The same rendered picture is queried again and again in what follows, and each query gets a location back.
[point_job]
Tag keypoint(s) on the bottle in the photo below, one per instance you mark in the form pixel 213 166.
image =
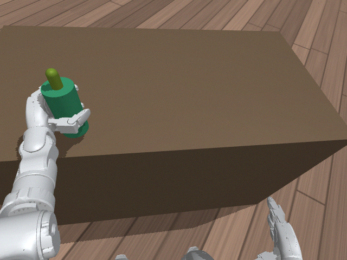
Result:
pixel 62 98

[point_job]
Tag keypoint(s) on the left robot hand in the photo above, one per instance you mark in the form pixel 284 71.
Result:
pixel 38 113

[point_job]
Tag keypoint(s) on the right robot hand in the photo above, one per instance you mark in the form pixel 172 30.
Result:
pixel 285 241

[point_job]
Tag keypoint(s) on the left robot arm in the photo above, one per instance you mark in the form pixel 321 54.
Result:
pixel 28 225

